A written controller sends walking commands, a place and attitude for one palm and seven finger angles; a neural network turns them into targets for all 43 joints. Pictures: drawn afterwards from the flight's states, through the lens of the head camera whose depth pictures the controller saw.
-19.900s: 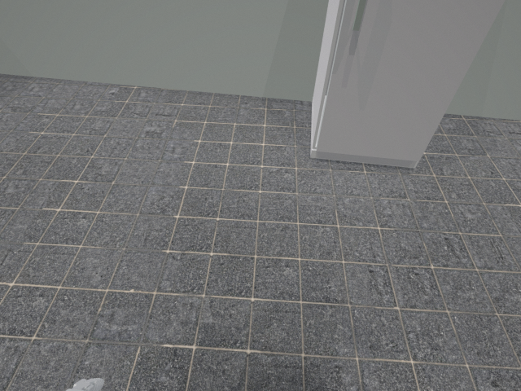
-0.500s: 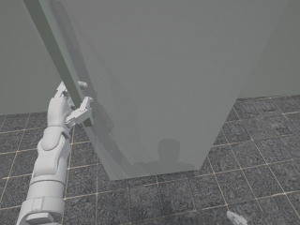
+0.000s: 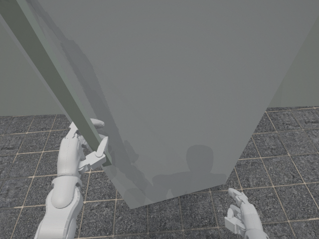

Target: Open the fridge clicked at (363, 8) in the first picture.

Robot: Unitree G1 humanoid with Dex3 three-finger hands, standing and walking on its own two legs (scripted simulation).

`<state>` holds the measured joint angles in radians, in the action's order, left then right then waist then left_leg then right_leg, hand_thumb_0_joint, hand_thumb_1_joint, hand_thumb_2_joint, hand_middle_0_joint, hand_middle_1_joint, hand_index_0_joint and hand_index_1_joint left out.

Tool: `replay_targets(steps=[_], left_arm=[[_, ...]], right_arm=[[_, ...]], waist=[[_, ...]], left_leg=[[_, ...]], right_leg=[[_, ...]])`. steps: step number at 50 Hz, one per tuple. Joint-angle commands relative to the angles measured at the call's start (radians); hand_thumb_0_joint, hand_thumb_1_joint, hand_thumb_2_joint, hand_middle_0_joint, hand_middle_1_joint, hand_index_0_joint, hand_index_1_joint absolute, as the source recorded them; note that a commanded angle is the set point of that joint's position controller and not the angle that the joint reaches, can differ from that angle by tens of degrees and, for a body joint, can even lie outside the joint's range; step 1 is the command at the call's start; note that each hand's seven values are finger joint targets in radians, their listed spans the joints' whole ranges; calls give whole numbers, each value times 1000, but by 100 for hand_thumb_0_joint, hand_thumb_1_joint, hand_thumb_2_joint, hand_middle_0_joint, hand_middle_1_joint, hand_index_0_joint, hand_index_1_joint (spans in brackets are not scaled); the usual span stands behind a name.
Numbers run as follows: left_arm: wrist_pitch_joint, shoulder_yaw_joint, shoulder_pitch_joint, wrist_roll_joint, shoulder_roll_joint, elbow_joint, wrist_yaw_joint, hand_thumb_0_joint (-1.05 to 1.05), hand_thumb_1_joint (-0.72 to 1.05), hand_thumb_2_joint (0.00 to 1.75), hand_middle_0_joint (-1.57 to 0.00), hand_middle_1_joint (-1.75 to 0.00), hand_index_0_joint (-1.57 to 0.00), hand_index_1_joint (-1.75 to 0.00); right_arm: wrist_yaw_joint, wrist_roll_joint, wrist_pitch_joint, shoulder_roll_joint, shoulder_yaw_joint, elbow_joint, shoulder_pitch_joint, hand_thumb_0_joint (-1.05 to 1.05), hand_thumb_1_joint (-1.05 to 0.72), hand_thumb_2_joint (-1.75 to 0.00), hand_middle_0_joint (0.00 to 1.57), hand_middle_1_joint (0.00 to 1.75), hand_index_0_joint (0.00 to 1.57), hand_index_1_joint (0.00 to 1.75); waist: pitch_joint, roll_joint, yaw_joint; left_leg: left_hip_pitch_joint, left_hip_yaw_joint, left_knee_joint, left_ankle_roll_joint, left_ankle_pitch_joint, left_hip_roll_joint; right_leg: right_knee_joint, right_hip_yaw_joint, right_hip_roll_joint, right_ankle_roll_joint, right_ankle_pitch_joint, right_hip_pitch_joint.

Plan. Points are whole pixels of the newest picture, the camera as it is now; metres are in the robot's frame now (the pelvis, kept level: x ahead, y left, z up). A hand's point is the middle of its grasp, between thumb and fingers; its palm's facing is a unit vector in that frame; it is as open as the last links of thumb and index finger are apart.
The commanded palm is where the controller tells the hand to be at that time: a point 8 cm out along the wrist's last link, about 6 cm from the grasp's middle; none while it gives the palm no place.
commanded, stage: walk backward, drawing the door open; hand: left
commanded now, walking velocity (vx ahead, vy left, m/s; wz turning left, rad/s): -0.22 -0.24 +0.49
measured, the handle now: (78, 106) +0.34 +0.17 +0.20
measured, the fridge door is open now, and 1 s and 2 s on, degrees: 14 52 73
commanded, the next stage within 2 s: stop walking and hold the door back in 1.40 s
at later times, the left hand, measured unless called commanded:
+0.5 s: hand (128, 213) +0.16 +0.07 +0.10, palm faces +0.37 -0.91 -0.20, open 6.6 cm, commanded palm +0.12 +0.10 +0.10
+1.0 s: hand out of the picture +0.04 -0.09 +0.09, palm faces +0.71 -0.66 -0.24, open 6.8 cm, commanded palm -0.01 -0.08 +0.10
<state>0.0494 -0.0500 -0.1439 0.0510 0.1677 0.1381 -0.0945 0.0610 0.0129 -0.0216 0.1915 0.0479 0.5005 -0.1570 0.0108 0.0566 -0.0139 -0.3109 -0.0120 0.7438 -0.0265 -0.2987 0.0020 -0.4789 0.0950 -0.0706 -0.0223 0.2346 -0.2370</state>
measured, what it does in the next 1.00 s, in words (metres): steps to the right, turning left: left foot, then right foot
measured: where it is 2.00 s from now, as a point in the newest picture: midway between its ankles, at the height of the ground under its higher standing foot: outside the picture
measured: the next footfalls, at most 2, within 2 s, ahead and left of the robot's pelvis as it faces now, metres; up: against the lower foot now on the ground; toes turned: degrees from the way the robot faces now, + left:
left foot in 0.10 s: +0.05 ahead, +0.12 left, +0.00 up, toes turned +3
right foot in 0.36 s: +0.06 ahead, -0.15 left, +0.00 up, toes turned +11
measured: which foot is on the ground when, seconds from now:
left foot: up 0.00-0.08, down 0.10-0.40, up 0.42-0.66, down 0.68-0.94, up 0.96-1.00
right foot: down 0.00-0.12, up 0.14-0.34, down 0.36-0.66, up 0.68-0.90, down 0.92-1.00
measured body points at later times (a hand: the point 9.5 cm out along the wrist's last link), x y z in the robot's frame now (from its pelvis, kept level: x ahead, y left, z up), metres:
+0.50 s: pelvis -0.06 -0.13 -0.02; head -0.05 -0.16 +0.43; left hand +0.14 +0.11 +0.11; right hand +0.14 -0.31 -0.13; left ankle -0.08 +0.04 -0.68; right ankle +0.02 -0.15 -0.75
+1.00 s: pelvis -0.05 -0.36 -0.03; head -0.01 -0.35 +0.42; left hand +0.00 -0.06 +0.11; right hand +0.22 -0.40 -0.14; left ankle -0.15 -0.16 -0.71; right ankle +0.05 -0.42 -0.75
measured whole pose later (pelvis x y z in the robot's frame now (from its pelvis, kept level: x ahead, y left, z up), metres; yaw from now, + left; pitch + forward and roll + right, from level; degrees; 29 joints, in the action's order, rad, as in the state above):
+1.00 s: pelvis -0.05 -0.36 -0.03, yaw +43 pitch -2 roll -1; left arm 0.07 0.01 -0.27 -0.01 0.17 0.36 -0.06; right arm 0.06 0.00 0.11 0.17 -0.03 0.66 -0.17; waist 0.10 0.08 0.00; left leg -0.52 -0.14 0.94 -0.05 -0.47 0.11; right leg -0.66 0.09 -0.04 0.00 0.30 -0.32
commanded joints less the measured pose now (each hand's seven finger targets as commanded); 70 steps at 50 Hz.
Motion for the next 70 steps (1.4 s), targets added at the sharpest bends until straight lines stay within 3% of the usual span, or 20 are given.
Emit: replay_targets(steps=[1, 4, 6, 8, 17, 20, 26, 30, 32, 34, 35, 40, 44, 47, 50, 57, 59, 60, 65, 70], left_arm=[[105, -78, 88, -35, 112, 279, -13, 0, 90, 90, -45, -140, -45, -140], [102, -21, 126, -22, 84, 376, -14, 0, 90, 90, -45, -140, -45, -140], [83, 48, 94, -3, 48, 409, -16, 0, 90, 90, -45, -140, -45, -140], [72, 15, 77, -53, 81, 442, -19, 0, 90, 90, -45, -140, -45, -140], [51, 8, 29, -36, 94, 425, -7, 0, 90, 90, -45, -140, -45, -140], [38, -51, 31, -36, 155, 450, -21, 0, 90, 90, -45, -140, -45, -140], [65, 13, 52, -60, 89, 419, 17, 0, 90, 90, -45, -140, -45, -140], [63, 65, 78, -66, 58, 480, 23, 0, 90, 90, -45, -140, -45, -140], [77, 88, 94, -67, 48, 529, 24, 0, 90, 90, -45, -140, -45, -140], [122, 100, 97, -100, 51, 522, 25, 0, 90, 90, -45, -140, -45, -140], [123, 85, 46, -127, 68, 454, 25, 0, 90, 90, -45, -140, -45, -140], [113, 115, 37, -81, 2, 483, 43, 0, 90, 90, -45, -140, -45, -140], [128, 59, 40, -81, 44, 523, 31, 0, 90, 90, -45, -140, -45, -140], [131, -59, 30, -70, 173, 558, 18, 0, 90, 90, -45, -140, -45, -140], [135, -55, 29, -74, 157, 489, 55, 0, 90, 90, -45, -140, -45, -140], [143, -21, 29, -45, 104, 556, 46, 0, 90, 90, -45, -140, -45, -140], [171, -33, 40, -68, 112, 579, 45, 0, 90, 90, -45, -140, -45, -140], [196, -72, 34, -103, 144, 538, 42, 0, 90, 90, -45, -140, -45, -140], [141, -82, 27, -75, 120, 533, 38, 0, 90, 90, -45, -140, -45, -140], [118, -167, -4, -54, 187, 476, 8, 0, 90, 90, -45, -140, -45, -140]], right_arm=[[36, 17, 62, 57, -22, -109, 85, 0, -90, -90, 20, 30, 20, 30], [56, 8, 45, 86, -42, -95, 55, 0, -90, -90, 20, 30, 20, 30], [36, -3, 52, 113, -68, -111, 68, 0, -90, -90, 20, 30, 20, 30], [19, 32, 69, 86, -65, -79, 74, 0, -90, -90, 20, 30, 20, 30], [20, 9, 116, 83, -72, -34, 96, 0, -90, -90, 20, 30, 20, 30], [28, -19, 124, 55, -85, -19, 115, 0, -90, -90, 20, 30, 20, 30], [67, 29, 142, 36, -70, -12, 88, 0, -90, -90, 20, 30, 20, 30], [68, 25, 169, 34, -61, -28, 8, 0, -90, -90, 20, 30, 20, 30], [63, 17, 195, 40, -68, -22, -91, 0, -90, -90, 20, 30, 20, 30], [45, 57, 188, 139, -101, -103, -9, 0, -90, -90, 20, 30, 20, 30], [33, 50, 162, 152, -119, -96, 30, 0, -90, -90, 20, 30, 20, 30], [-2, 13, 196, 137, -108, -27, 51, 0, -90, -90, 20, 30, 20, 30], [-4, -8, 199, 100, -119, -15, 56, 0, -90, -90, 20, 30, 20, 30], [0, -15, 186, 18, -105, -12, 67, 0, -90, -90, 20, 30, 20, 30], [33, 4, 220, 26, -111, -3, 110, 0, -90, -90, 20, 30, 20, 30], [60, 21, 228, 41, -88, -39, -36, 0, -90, -90, 20, 30, 20, 30], [50, 49, 236, 125, -111, -57, -11, 0, -90, -90, 20, 30, 20, 30], [39, 54, 224, 128, -120, -49, -8, 0, -90, -90, 20, 30, 20, 30], [21, 21, 206, 125, -116, -19, 47, 0, -90, -90, 20, 30, 20, 30], [15, -12, 198, 107, -113, -35, 37, 0, -90, -90, 20, 30, 20, 30]], waist=[[-259, -209, 39], [-348, -97, -20], [-362, 141, -17], [-240, 170, -15], [-176, 158, -14], [-192, -262, 10], [-156, -160, 17], [-188, -206, -6], [-212, -82, -67], [-170, 262, -28], [-159, 115, -23], [-36, 110, 15], [-127, 205, -4], [-167, -238, 0], [-102, -267, 38], [-174, -113, -51], [-166, 230, -20], [-175, 159, -26], [-73, 187, 18], [-140, 200, 18]], left_leg=[[-248, -19, 60, 7, -98, -13], [165, 28, -303, 9, 450, 26], [428, -372, -427, 148, 938, 300], [367, -533, -411, 204, 900, 350], [-100, -276, -421, 112, 68, 170], [-95, 41, 113, -13, -173, -41], [-180, 105, 395, -15, -198, 45], [-6, 163, 27, 15, -233, 43], [232, 184, -410, 40, -40, 53], [294, -611, -559, 245, 352, 585], [280, -683, -539, 274, 415, 649], [-125, -133, -443, 105, -3, 288], [-137, -126, -380, 60, -190, 154], [-189, 113, 213, -35, -231, -38], [-283, 33, 622, -9, -301, 40], [229, 110, -269, 17, 30, 87], [440, -676, -511, 228, 598, 607], [425, -759, -522, 272, 527, 643], [-17, -154, -460, 121, 67, 319], [-138, -78, -375, 54, -224, 156]], right_leg=[[-57, -97, -239, -133, -977, 354], [-185, 58, -65, -11, -514, 112], [-490, -49, 119, 56, 325, -167], [-568, -146, 87, 69, 335, -347], [42, -115, 90, 47, 5, 139], [288, -243, -188, -91, 234, -75], [175, -44, -208, -168, -147, 20], [211, 6, -175, -69, -112, 41], [5, 120, -31, 144, -152, -70], [-669, -89, 18, 149, 215, -407], [-777, -163, 6, 85, 242, -414], [-410, -97, 43, 85, 89, -77], [14, 45, 131, 96, 125, 150], [180, -155, -167, -66, 43, 28], [111, -217, -267, -211, -193, 7], [-228, 27, -114, -82, -199, -167], [-663, -78, 37, 89, 343, -534], [-763, -175, 26, 92, 319, -520], [-464, -130, 17, 82, 59, -136], [3, 53, 137, 85, 114, 201]])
